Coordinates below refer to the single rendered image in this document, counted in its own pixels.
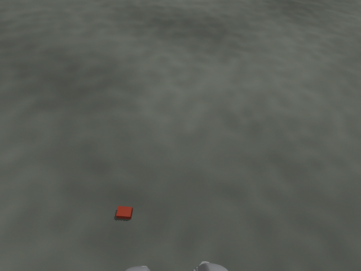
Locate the small box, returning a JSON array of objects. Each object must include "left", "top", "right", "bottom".
[{"left": 116, "top": 206, "right": 133, "bottom": 219}]

